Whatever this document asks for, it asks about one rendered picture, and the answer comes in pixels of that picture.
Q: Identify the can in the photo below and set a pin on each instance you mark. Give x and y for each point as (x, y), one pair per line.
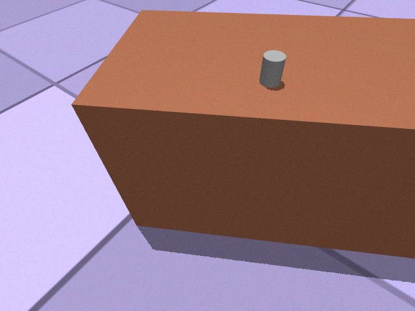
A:
(272, 68)

